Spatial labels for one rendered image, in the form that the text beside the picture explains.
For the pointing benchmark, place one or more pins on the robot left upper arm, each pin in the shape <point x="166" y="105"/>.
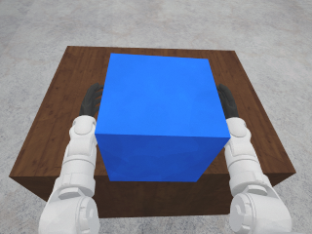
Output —
<point x="78" y="215"/>

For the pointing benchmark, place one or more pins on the right robot forearm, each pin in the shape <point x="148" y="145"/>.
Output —
<point x="242" y="163"/>

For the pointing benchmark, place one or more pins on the left robot forearm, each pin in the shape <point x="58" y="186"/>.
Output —
<point x="76" y="177"/>

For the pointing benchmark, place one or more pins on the robot left hand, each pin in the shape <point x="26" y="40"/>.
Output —
<point x="88" y="105"/>

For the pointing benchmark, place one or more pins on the robot right upper arm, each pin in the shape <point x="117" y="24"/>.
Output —
<point x="257" y="214"/>

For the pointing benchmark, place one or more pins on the pedestal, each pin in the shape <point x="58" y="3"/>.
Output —
<point x="39" y="162"/>

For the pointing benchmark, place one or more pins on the robot right hand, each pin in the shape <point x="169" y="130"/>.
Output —
<point x="227" y="101"/>

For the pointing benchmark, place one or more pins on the carton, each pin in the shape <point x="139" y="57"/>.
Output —
<point x="159" y="119"/>

